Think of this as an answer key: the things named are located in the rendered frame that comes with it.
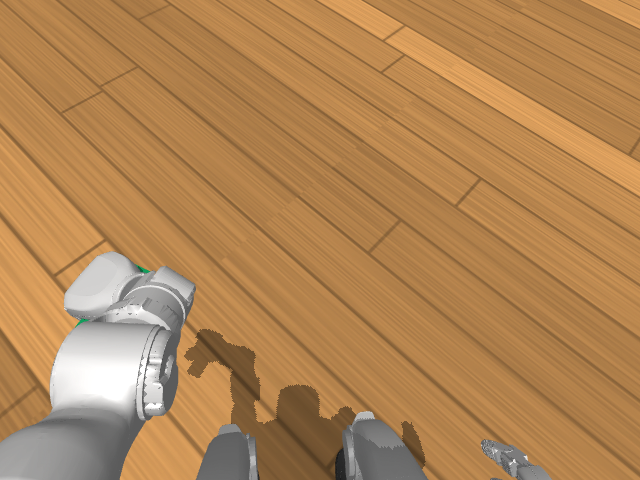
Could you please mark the left robot arm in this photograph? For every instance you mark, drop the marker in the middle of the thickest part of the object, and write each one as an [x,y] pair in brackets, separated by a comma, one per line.
[110,375]

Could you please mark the carton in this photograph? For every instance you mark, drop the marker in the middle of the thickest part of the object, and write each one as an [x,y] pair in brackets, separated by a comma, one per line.
[140,268]

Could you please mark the left robot hand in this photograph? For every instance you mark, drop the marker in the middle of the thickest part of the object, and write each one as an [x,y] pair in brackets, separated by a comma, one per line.
[91,293]

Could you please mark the right robot hand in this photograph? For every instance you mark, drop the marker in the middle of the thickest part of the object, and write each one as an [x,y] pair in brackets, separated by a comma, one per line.
[513,461]

